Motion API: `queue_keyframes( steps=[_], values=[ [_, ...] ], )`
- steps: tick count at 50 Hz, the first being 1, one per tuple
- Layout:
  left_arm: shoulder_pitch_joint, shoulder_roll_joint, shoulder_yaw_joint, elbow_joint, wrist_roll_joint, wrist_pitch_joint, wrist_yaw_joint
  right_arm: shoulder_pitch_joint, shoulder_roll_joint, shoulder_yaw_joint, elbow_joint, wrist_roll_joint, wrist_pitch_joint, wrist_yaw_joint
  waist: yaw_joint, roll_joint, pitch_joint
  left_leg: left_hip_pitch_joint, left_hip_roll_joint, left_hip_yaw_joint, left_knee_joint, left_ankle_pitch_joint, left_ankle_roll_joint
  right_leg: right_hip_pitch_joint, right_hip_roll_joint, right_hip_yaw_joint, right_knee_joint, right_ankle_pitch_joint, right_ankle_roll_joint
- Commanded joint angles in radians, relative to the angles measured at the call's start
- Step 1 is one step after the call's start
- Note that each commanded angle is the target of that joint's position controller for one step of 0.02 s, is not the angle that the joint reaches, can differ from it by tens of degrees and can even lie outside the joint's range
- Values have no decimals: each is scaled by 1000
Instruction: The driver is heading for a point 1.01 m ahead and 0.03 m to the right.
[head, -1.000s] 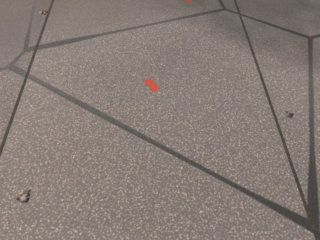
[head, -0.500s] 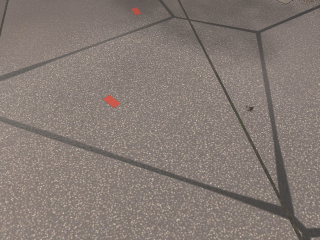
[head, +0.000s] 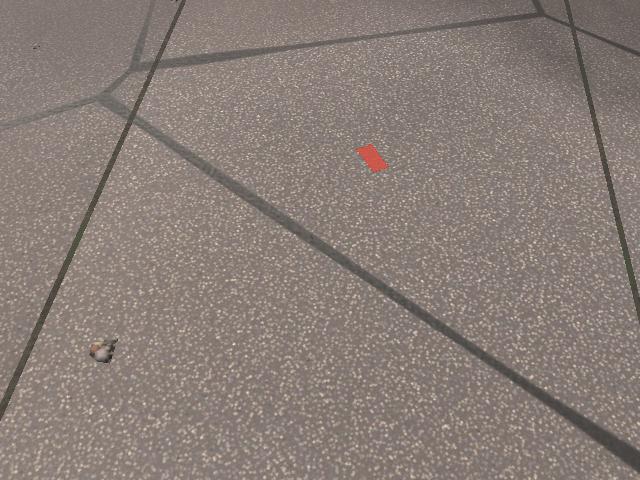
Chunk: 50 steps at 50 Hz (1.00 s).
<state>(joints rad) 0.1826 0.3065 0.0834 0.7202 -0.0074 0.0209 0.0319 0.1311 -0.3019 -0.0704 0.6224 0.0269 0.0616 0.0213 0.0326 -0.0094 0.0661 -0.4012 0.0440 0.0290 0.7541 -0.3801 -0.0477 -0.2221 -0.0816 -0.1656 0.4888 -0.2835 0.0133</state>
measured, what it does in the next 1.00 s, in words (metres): steps on the spot: left foot, then right foot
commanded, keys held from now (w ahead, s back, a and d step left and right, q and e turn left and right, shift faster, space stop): q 0.28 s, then no key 0.08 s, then e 0.34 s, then w+e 0.28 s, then e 0.02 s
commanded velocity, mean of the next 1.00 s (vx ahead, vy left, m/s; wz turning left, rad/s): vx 0.07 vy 0.00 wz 0.04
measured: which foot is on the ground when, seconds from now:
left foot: up 0.00-0.02, down 0.04-1.00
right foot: down 0.00-0.04, up 0.06-0.48, down 0.50-0.76, up 0.78-1.00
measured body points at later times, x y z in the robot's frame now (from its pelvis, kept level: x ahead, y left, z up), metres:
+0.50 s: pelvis +0.01 +0.02 +0.00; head +0.03 +0.03 +0.45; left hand +0.09 +0.32 -0.11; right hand +0.24 -0.20 -0.09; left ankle +0.01 +0.12 -0.74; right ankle +0.05 -0.11 -0.74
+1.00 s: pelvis +0.07 -0.01 +0.00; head +0.09 -0.02 +0.45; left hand +0.27 +0.24 -0.07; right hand +0.12 -0.31 -0.11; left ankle +0.01 +0.12 -0.74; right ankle +0.12 -0.15 -0.69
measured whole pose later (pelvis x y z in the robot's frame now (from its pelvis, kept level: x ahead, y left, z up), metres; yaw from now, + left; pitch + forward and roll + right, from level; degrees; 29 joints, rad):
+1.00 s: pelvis +0.07 -0.01 +0.00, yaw -2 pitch +2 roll +2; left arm 0.16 0.30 0.06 0.62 -0.02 0.00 -0.03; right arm 0.34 -0.30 -0.08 0.71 0.00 -0.05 -0.02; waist -0.07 -0.01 0.00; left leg -0.11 0.03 0.10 0.37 -0.29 -0.01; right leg -0.56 -0.07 0.01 0.89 -0.32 0.02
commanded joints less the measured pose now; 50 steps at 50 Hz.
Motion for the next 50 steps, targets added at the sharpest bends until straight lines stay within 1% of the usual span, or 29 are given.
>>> queue_keyframes(
  steps=[1,2,3,4,5,6,7,8,10,14,18,21,23,24,25,26,27,28,30,35,37,38,39,40,41,42,43,47,50],
  values=[
    [-17,171,47,-49,-27,-13,-6,60,-104,-40,-64,-5,-2,4,-45,-130,-157,164,-60,68,-260,173,56,83,-203,102,16,394,-139],
    [42,130,37,-26,-15,-19,-14,107,-157,-61,-57,-8,-1,-10,-52,-20,-173,315,-35,-17,-341,355,99,-30,-150,33,160,258,-64],
    [26,59,11,-68,47,-22,-18,148,-288,-89,-80,-16,-7,-31,-41,296,-177,504,245,-410,-342,817,224,-356,-19,-28,500,-305,44],
    [-66,86,15,-109,37,-25,-10,146,-288,-78,-100,-55,-35,-17,-99,262,-245,421,380,-595,-374,832,429,-455,74,161,694,-453,71],
    [-103,124,26,-110,10,-19,-3,127,-246,-67,-94,-56,-57,-7,-105,154,-213,391,327,-514,-398,724,417,-472,53,221,759,-390,64],
    [-98,126,29,-106,3,-15,3,82,-217,-59,-83,-40,-69,-11,-69,139,-159,347,264,-433,-400,629,355,-478,38,234,739,-295,51],
    [-80,128,33,-84,14,-13,13,39,-187,-51,-86,-24,-68,-19,-48,97,-144,324,216,-392,-398,554,305,-470,27,245,701,-219,50],
    [-65,136,37,-81,21,-10,17,4,-174,-44,-90,-14,-64,-26,-26,108,-134,280,189,-364,-401,559,286,-434,32,246,676,-163,55],
    [-36,116,34,-68,18,-13,11,-1,-167,-38,-94,-22,-59,-38,-11,124,-163,254,158,-341,-406,572,283,-372,62,237,661,-96,67],
    [-75,78,18,-75,12,-16,8,28,-178,-44,-86,-18,-51,-52,-35,132,-162,270,134,-373,-404,449,281,-345,85,249,454,-63,82],
    [-81,75,12,-71,5,-20,-5,19,-172,-40,-85,-28,-43,-50,-55,163,-153,209,130,-399,-399,327,279,-236,82,238,314,-72,77],
    [-62,69,5,-64,0,-26,-19,11,-123,-16,-71,-39,-41,-40,-61,167,-161,190,138,-399,-375,336,273,-135,60,218,215,-77,60],
    [-22,25,-10,-48,6,-35,-33,-10,-62,13,-51,-39,-45,-34,-21,146,-158,142,109,-359,-355,297,233,19,56,198,-12,69,37],
    [-29,29,-14,-48,17,-39,-38,37,-44,21,-26,-45,-53,-30,-27,117,-145,119,78,-332,-355,248,187,85,49,218,-109,189,20],
    [-36,87,-7,-63,27,-41,-34,76,-45,22,-14,-65,-64,-28,-60,34,-144,92,21,-276,-294,154,130,130,-39,322,-104,372,-13],
    [-88,138,-2,-71,26,-41,-32,141,-55,15,-9,-76,-73,-25,-143,-95,-127,120,-55,-186,-295,73,82,51,-83,380,-73,379,-85],
    [-103,120,0,-76,16,-41,-35,90,-85,9,-8,-76,-75,-32,-107,-133,-108,192,-62,-155,-289,94,47,-53,-78,407,-109,209,-126],
    [-98,112,-2,-78,13,-42,-38,35,-114,-2,-14,-64,-73,-39,-77,-130,-80,205,-65,-142,-262,118,44,-84,-60,411,-125,134,-115],
    [-83,132,2,-79,4,-48,-35,8,-105,-8,-26,-55,-62,-54,-64,-150,-70,200,-66,-122,-231,157,54,-91,-50,437,-120,155,-101],
    [-48,139,14,-111,-8,-26,-12,35,-62,-18,-32,-43,-67,-53,-46,-120,-106,174,-72,-78,-200,159,57,-67,-43,509,-59,225,-131],
    [-43,110,8,-128,-12,-13,-8,61,-51,-23,-34,-45,-74,-44,-56,-58,-126,207,-56,-89,-255,-38,83,-125,14,481,-17,-52,-118],
    [-48,92,4,-143,-15,-12,-9,84,-67,-30,-32,-41,-78,-41,-64,24,-96,239,-5,-162,-323,-174,125,-226,67,423,50,-247,-96],
    [-69,76,-1,-163,-17,-16,-10,148,-96,-38,-20,-36,-85,-40,-90,121,-67,309,105,-320,-424,-324,197,-375,127,326,186,-328,-64],
    [-108,64,-5,-192,-23,-25,-16,191,-157,-54,-7,-32,-97,-37,-108,233,-26,348,289,-558,-559,-388,296,-511,140,243,396,-270,-47],
    [-143,95,6,-207,-21,-33,-20,203,-153,-52,-4,-42,-113,-41,-112,180,10,339,367,-640,-573,-325,348,-598,68,281,566,-273,-39],
    [-113,103,12,-196,-23,-37,-26,179,-136,-47,-7,-35,-123,-50,-86,105,8,349,356,-586,-559,-271,334,-622,41,305,628,-223,-36],
    [-86,90,9,-185,-22,-38,-32,155,-126,-43,-12,-26,-128,-56,-74,88,-9,378,322,-506,-556,-221,302,-634,20,301,641,-175,-28],
    [-117,44,-13,-195,-15,-42,-62,135,-142,-45,2,-28,-129,-51,-96,111,-26,299,207,-176,-580,60,225,-471,-7,190,476,-22,9],
    [-131,35,-22,-209,-17,-43,-76,131,-183,-57,18,-15,-126,-37,-100,124,-27,233,189,-53,-554,135,206,-305,10,134,296,-21,5]
  ],
)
